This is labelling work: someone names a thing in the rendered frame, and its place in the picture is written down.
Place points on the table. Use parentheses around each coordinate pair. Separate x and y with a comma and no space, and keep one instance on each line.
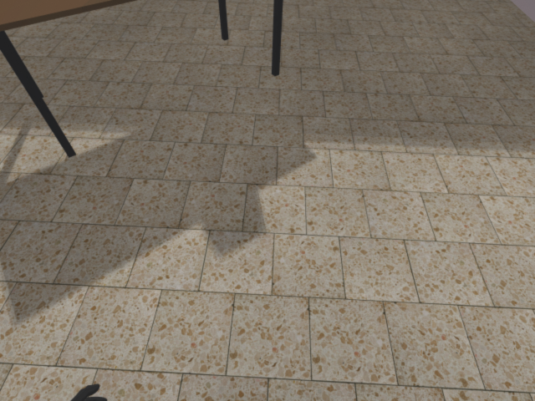
(19,13)

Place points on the robot left hand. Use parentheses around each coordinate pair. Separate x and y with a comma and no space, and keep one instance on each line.
(83,394)

